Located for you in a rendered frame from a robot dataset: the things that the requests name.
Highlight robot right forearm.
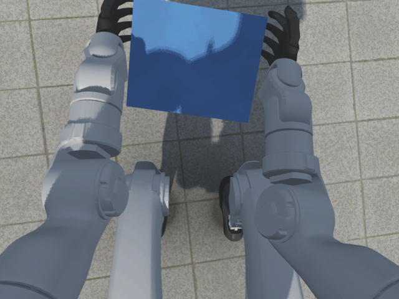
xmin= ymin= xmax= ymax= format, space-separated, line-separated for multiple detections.
xmin=258 ymin=58 xmax=330 ymax=200

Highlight left robot hand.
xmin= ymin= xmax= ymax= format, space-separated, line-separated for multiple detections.
xmin=96 ymin=0 xmax=133 ymax=43

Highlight left robot upper arm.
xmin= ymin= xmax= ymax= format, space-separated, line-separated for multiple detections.
xmin=0 ymin=159 xmax=129 ymax=299

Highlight carton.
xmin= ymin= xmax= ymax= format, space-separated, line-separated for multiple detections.
xmin=127 ymin=0 xmax=268 ymax=123

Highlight right robot upper arm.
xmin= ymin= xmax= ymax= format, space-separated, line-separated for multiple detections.
xmin=254 ymin=184 xmax=399 ymax=299

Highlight right robot hand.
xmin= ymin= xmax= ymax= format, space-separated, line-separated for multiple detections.
xmin=261 ymin=6 xmax=300 ymax=66

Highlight robot left forearm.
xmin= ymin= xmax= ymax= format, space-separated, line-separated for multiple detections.
xmin=42 ymin=32 xmax=128 ymax=211

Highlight right robot foot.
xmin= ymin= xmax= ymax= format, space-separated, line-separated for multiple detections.
xmin=219 ymin=176 xmax=243 ymax=242

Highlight robot left thigh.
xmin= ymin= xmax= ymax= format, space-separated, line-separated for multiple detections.
xmin=107 ymin=169 xmax=170 ymax=299

